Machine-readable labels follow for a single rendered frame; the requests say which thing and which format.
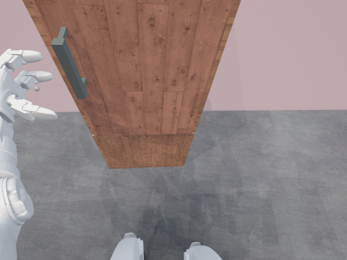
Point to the robot left forearm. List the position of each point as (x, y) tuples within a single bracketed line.
[(8, 149)]

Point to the robot left shin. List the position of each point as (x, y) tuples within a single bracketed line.
[(127, 235)]

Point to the robot shin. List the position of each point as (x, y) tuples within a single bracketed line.
[(195, 244), (127, 235)]

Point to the handle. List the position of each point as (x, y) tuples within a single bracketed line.
[(66, 60)]

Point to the cupboard door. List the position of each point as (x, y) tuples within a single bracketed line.
[(147, 62)]

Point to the robot right shin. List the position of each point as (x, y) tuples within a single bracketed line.
[(195, 244)]

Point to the robot left upper arm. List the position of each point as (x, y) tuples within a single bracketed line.
[(16, 207)]

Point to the left robot hand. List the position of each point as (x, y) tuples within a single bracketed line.
[(10, 61)]

